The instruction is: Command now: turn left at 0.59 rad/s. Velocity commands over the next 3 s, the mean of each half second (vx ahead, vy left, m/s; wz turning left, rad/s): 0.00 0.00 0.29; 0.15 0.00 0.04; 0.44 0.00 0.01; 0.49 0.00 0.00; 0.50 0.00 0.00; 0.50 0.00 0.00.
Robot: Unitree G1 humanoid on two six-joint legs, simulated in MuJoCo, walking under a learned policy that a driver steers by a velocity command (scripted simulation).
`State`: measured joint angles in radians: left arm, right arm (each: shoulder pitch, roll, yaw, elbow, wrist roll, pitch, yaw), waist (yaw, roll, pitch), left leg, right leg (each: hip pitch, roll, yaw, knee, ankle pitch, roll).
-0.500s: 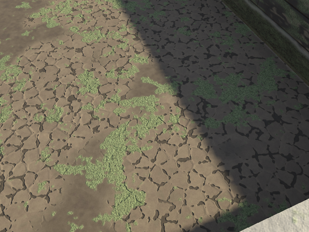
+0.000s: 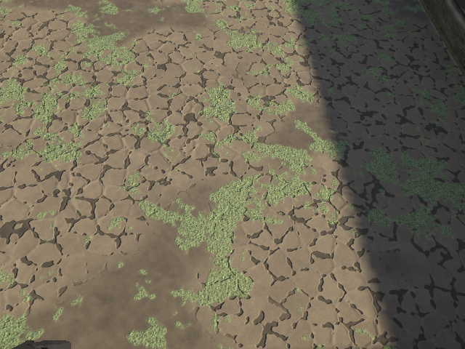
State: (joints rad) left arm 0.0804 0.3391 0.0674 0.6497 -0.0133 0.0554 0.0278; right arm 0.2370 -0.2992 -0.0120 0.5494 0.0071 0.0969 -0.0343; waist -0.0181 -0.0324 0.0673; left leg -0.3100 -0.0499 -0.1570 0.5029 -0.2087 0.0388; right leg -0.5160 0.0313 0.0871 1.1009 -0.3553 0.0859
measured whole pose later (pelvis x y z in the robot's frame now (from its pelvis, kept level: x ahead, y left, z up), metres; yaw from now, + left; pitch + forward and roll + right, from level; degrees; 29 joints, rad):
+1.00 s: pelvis +0.05 -0.03 -0.02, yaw +6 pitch +0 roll +1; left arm 0.28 0.23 0.00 0.70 0.01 0.06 0.04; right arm 0.25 -0.22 0.00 0.70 0.00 0.03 -0.03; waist 0.01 -0.02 -0.02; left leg -0.28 -0.07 -0.15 0.66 -0.37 -0.01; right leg -0.18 0.00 0.06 0.64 -0.45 0.01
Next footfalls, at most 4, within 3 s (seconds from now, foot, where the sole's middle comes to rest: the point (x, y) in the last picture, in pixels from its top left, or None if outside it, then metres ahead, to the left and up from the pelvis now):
0.22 right None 0.04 -0.16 -0.78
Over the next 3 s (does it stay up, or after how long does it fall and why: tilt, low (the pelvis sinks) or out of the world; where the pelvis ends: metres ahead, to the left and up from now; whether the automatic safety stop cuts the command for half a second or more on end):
stays up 0.04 -0.04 -0.02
